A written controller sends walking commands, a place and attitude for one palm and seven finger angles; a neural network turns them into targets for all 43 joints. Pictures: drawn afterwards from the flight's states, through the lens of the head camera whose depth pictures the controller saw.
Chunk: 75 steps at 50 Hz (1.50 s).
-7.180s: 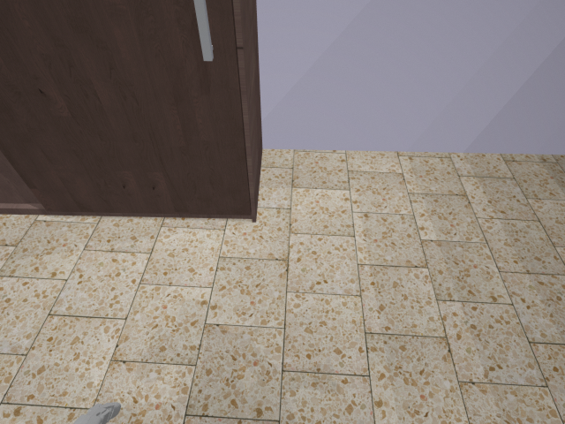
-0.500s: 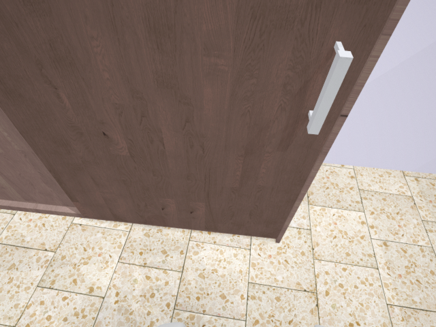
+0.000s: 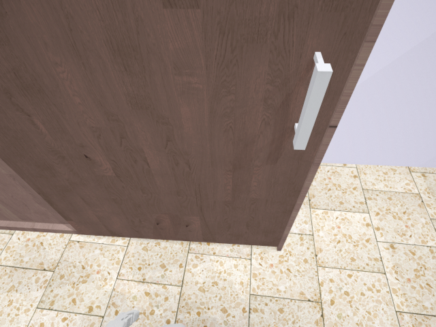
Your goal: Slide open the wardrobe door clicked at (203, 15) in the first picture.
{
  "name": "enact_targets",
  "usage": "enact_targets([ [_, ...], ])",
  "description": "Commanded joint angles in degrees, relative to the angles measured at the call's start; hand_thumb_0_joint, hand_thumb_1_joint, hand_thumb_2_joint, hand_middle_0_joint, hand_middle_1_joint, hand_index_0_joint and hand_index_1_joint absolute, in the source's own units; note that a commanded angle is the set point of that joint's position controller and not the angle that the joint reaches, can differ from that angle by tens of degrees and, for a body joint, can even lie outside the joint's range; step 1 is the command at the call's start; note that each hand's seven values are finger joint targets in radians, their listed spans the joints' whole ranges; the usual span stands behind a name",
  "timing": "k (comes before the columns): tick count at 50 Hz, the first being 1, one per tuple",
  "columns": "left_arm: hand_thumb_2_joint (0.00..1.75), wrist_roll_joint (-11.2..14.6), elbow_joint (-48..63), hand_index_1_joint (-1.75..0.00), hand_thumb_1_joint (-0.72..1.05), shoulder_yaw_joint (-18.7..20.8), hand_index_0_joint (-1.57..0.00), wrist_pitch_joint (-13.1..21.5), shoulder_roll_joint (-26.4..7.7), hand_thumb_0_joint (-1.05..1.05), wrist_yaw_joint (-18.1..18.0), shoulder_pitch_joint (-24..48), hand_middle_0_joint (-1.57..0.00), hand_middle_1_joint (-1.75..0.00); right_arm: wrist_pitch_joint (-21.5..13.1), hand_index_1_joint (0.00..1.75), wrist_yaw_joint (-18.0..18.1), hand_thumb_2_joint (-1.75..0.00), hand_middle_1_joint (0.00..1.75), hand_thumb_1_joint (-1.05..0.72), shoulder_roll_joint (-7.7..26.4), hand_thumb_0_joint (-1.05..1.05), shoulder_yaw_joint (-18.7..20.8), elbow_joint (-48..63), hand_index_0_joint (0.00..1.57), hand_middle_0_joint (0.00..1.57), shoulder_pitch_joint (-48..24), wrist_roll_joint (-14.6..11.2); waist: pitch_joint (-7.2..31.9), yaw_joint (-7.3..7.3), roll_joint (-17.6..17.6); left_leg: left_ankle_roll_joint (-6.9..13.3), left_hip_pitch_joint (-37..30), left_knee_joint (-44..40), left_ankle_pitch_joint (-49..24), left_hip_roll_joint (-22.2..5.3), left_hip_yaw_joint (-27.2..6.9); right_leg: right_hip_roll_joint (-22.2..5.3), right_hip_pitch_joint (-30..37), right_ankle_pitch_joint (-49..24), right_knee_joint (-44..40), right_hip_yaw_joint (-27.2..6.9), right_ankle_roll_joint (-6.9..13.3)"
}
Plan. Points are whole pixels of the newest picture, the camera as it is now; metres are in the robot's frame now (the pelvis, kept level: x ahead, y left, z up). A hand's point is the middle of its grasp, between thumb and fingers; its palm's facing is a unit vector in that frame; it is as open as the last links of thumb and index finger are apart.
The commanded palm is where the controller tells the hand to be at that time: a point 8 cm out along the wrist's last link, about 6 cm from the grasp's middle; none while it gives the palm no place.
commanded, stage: come to a stop and stand still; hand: right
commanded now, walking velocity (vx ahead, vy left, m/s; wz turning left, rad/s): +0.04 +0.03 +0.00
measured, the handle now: (307, 104) +0.51 -0.17 +0.13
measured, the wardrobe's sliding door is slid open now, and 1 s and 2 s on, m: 0.00 0.00 0.00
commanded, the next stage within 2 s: look again from close up in 1.62 s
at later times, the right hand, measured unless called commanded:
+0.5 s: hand out of the picture -0.02 -0.12 -0.18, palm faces +0.07 +0.98 -0.19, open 7.3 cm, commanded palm none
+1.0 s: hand out of the picture -0.08 -0.10 -0.17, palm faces +0.03 +0.99 -0.16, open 7.4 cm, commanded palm none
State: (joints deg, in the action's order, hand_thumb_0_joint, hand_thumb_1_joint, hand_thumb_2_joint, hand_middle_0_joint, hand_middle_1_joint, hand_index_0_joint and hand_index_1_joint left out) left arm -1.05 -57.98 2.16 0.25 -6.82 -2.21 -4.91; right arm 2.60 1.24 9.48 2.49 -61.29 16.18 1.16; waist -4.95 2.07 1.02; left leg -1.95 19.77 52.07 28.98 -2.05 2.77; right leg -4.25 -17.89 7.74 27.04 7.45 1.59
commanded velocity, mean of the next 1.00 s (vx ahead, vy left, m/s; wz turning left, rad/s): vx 0.00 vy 0.00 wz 0.00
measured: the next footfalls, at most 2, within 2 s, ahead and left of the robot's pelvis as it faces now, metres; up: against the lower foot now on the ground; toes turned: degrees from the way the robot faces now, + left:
left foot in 0.16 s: +0.02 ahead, +0.16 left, +0.00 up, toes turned +4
right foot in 0.42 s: -0.01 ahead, -0.07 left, +0.00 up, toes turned -4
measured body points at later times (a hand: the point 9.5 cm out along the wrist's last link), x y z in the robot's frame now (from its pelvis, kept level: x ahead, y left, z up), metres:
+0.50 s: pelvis -0.05 +0.06 +0.00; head -0.03 +0.06 +0.45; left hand -0.06 +0.28 -0.16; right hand -0.02 -0.17 -0.16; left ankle -0.02 +0.15 -0.74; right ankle -0.06 -0.07 -0.74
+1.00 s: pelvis -0.06 +0.06 +0.00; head -0.05 +0.06 +0.45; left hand -0.07 +0.28 -0.16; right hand -0.08 -0.15 -0.16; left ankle -0.02 +0.15 -0.74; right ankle -0.06 -0.07 -0.74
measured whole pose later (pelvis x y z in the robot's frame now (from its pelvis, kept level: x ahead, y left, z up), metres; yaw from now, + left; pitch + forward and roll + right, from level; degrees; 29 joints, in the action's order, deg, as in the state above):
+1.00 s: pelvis -0.06 +0.06 +0.00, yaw -1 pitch -1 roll +0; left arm -1.6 -61.8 1.0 0.5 -8.0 -1.3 -19.0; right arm -0.7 1.1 7.3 0.2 -62.6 18.7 1.3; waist -1.9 -0.7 0.0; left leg 2.2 14.9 26.9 11.5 -0.2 5.9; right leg -2.1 -12.4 15.1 28.3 1.9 -0.9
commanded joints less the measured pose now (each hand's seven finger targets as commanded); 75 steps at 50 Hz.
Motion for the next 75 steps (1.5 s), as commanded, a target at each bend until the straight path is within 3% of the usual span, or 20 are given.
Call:
enact_targets([
  [1,0.90,-0.34,1.69,-0.30,0.90,3.37,-0.20,-0.61,-12.30,0.00,-0.24,-6.50,-0.20,-0.30,-0.55,0.30,0.15,-0.90,0.30,-0.90,2.78,0.00,1.37,4.17,0.20,0.20,3.43,0.27,9.95,-2.92,-9.96,-0.20,2.27,-0.47,0.36,-1.38,-0.42,-15.24,8.71,-14.54,-8.37,-12.77,8.47],
  [4,0.90,-0.49,2.18,-0.30,0.90,3.65,-0.20,-1.18,-12.31,0.00,0.48,-4.00,-0.20,-0.30,-0.70,0.30,0.16,-0.90,0.30,-0.90,1.65,0.00,1.11,3.44,0.20,0.20,6.24,0.05,8.68,-1.50,-11.95,0.64,-5.33,-12.05,-3.87,-0.74,1.61,-13.41,1.69,3.90,-10.35,-12.66,6.24],
  [6,0.90,-0.11,2.44,-0.30,0.90,3.51,-0.20,-1.73,-10.67,0.00,0.83,-3.45,-0.20,-0.30,-1.31,0.30,0.17,-0.90,0.30,-0.90,3.34,0.00,1.23,1.69,0.20,0.20,11.25,0.45,6.47,0.86,-5.96,0.93,-13.86,-26.44,-12.86,-0.38,2.38,-8.29,-5.93,13.80,-5.51,-9.61,2.20],
  [8,0.90,0.50,4.58,-0.30,0.90,2.17,-0.20,-2.66,-4.26,0.00,1.75,-3.32,-0.20,-0.30,-1.73,0.30,0.50,-0.90,0.30,-0.90,10.34,0.00,1.64,4.26,0.20,0.20,5.33,0.97,-0.34,-0.84,14.17,8.03,-1.16,-44.07,5.56,-17.62,-19.03,1.20,-10.13,19.76,10.90,-3.04,-3.42],
  [9,0.90,0.28,4.99,-0.30,0.90,2.43,-0.20,-3.13,-6.09,0.00,1.95,-1.17,-0.20,-0.30,-1.87,0.30,0.68,-0.90,0.30,-0.90,10.98,0.00,1.80,5.95,0.20,0.20,1.05,0.73,-0.48,0.21,12.99,10.31,7.70,-46.67,11.08,-18.98,-21.05,0.72,-5.70,19.92,18.88,-6.35,-2.49],
  [10,0.90,0.10,4.23,-0.30,0.90,2.53,-0.20,-3.46,-6.11,0.00,1.92,-2.09,-0.20,-0.30,-2.13,0.30,0.90,-0.90,0.30,-0.90,10.74,0.00,1.90,6.41,0.20,0.20,-2.30,0.78,-2.23,-1.09,14.92,10.35,9.90,-46.11,9.52,-17.01,-20.36,1.09,-5.88,18.27,23.27,-8.34,-1.76],
  [12,0.90,0.02,1.04,-0.30,0.90,2.24,-0.20,-2.94,-5.63,0.00,1.98,-7.63,-0.20,-0.30,-2.39,0.30,0.81,-0.90,0.30,-0.90,8.21,0.00,1.15,6.31,0.20,0.20,-5.76,0.75,-1.56,-3.77,8.04,9.12,6.79,-41.36,-2.42,-12.54,-11.62,1.18,-4.16,14.64,25.77,-6.93,-1.76],
  [16,0.90,0.30,-0.48,-0.30,0.90,1.02,-0.20,-1.65,-4.66,0.00,1.39,-9.23,-0.20,-0.30,-3.22,0.30,0.63,-0.90,0.30,-0.90,7.31,0.00,0.72,3.77,0.20,0.20,-0.63,0.26,2.04,-1.62,6.07,9.97,-5.92,-35.62,-21.82,-11.27,-8.34,1.15,-3.18,15.48,14.97,-5.30,-2.87],
  [19,0.90,0.33,-2.68,-0.30,0.90,0.04,-0.20,-0.87,-4.15,0.00,0.57,-12.73,-0.20,-0.30,-3.28,0.30,0.78,-0.90,0.30,-0.90,6.91,0.00,0.46,1.64,0.20,0.20,0.23,-0.48,4.50,-2.16,4.41,8.21,-6.71,-32.53,-23.80,-10.07,-8.61,1.06,5.77,7.58,-0.52,-5.66,-2.95],
  [21,0.90,0.28,-4.36,-0.30,0.90,-0.30,-0.20,0.39,-6.27,0.00,0.20,-14.01,-0.20,-0.30,-3.38,0.30,0.56,-0.90,0.30,-0.90,4.75,0.00,-0.21,0.98,0.20,0.20,0.94,-1.05,5.81,-1.20,-2.76,4.24,-6.80,-30.01,-24.18,-5.19,-5.19,-3.95,10.19,-5.81,-5.98,-11.49,-0.97],
  [24,0.90,0.30,-5.44,-0.30,0.90,-0.70,-0.20,0.70,-6.58,0.00,-0.10,-11.94,-0.20,-0.30,-2.88,0.30,0.60,-0.90,0.30,-0.90,4.90,0.00,-0.35,-0.59,0.20,0.20,-0.15,-1.07,4.31,-0.49,-8.90,2.49,-12.13,-29.82,-22.65,-3.70,-2.71,-4.91,4.27,-2.20,-8.47,-11.80,-0.50],
  [34,0.90,0.09,-6.24,-0.30,0.90,-0.66,-0.20,-0.28,-4.74,0.00,0.17,-15.80,-0.20,-0.30,-2.91,0.30,0.56,-0.90,0.30,-0.90,4.03,0.00,-0.63,-2.21,0.20,0.20,1.19,-0.62,-1.17,-1.81,0.73,2.70,-5.90,-37.13,-7.99,-4.42,-6.34,-1.05,3.83,10.65,-9.23,-8.34,-1.21],
  [45,0.90,0.20,-6.33,-0.30,0.90,-1.06,-0.20,0.38,-4.03,0.00,0.10,-17.55,-0.20,-0.30,-3.51,0.30,0.70,-0.90,0.30,-0.90,2.95,0.00,-0.65,-2.67,0.20,0.20,3.80,-0.59,0.16,-2.03,-0.96,3.10,-5.62,-36.28,-10.64,-4.59,-6.29,-1.03,4.70,7.98,-8.52,-8.08,-0.99],
  [46,0.90,-0.58,0.67,-0.30,0.90,-0.53,-0.20,0.77,-11.82,0.00,1.02,-13.61,-0.20,-0.30,-5.06,0.30,0.68,-0.90,0.30,-0.90,13.08,0.00,-1.23,2.42,0.20,0.20,3.68,0.88,-4.27,-3.98,1.62,3.62,-4.74,-32.87,-17.55,-3.31,-6.24,1.33,3.84,2.90,-4.09,-9.39,-1.68],
  [47,0.90,-0.60,1.53,-0.30,0.90,0.50,-0.20,1.85,-10.08,0.00,0.52,-14.60,-0.20,-0.30,-5.27,0.30,0.95,-0.90,0.30,-0.90,8.09,0.00,-0.14,2.41,0.20,0.20,4.01,0.30,6.56,-2.92,0.48,4.46,-7.07,-31.96,-9.45,-6.80,-7.67,0.46,3.67,8.47,0.20,-8.03,-1.37],
  [48,0.90,-0.51,1.43,-0.30,0.90,0.56,-0.20,1.98,-9.42,0.00,0.33,-16.29,-0.20,-0.30,-5.32,0.30,0.96,-0.90,0.30,-0.90,9.13,0.00,-0.14,3.78,0.20,0.20,3.20,0.41,12.16,-3.69,0.15,5.88,-9.01,-32.28,-10.38,-7.94,-9.28,1.78,5.18,6.97,2.60,-7.96,-0.87],
  [51,0.90,-0.50,2.18,-0.30,0.90,0.15,-0.20,1.61,-8.02,0.00,0.38,-17.66,-0.20,-0.30,-4.91,0.30,0.95,-0.90,0.30,-0.90,8.41,0.00,-0.03,5.80,0.20,0.20,2.42,0.32,7.58,-4.14,2.61,7.04,-5.67,-33.02,-9.38,-7.87,-8.69,1.72,3.19,6.54,2.77,-7.39,0.05],
  [54,0.90,-0.17,2.90,-0.30,0.90,0.65,-0.20,1.93,-10.38,0.00,0.28,-16.58,-0.20,-0.30,-4.57,0.30,0.87,-0.90,0.30,-0.90,9.23,0.00,0.36,6.56,0.20,0.20,1.83,0.21,0.87,-3.21,-3.02,6.15,-3.56,-29.04,-14.20,-4.92,-5.11,-0.64,0.57,3.02,-1.05,-9.83,0.72],
  [58,0.90,0.01,4.20,-0.30,0.90,0.90,-0.20,2.51,-14.05,0.00,0.27,-13.65,-0.20,-0.30,-4.54,0.30,0.76,-0.90,0.30,-0.90,11.27,0.00,0.39,7.58,0.20,0.20,1.52,-0.05,3.10,-1.85,-4.77,5.20,-9.35,-25.26,-24.46,-3.87,-2.97,-2.27,0.37,-5.26,-2.71,-11.13,1.07],
  [75,0.90,-0.08,5.15,-0.30,0.90,0.75,-0.20,1.49,-21.31,0.00,2.10,-4.72,-0.20,-0.30,-4.21,0.30,-0.19,-0.90,0.30,-0.90,18.07,0.00,-0.26,9.16,0.20,0.20,-5.70,0.02,3.26,-2.19,-0.40,3.40,-9.04,-31.84,-14.89,-5.18,-5.31,-2.26,1.88,9.78,-10.09,-12.52,0.70],
])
